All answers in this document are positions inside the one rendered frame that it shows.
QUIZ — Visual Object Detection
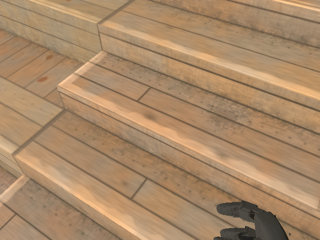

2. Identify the right robot hand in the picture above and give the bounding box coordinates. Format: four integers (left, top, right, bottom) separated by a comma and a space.
213, 200, 291, 240

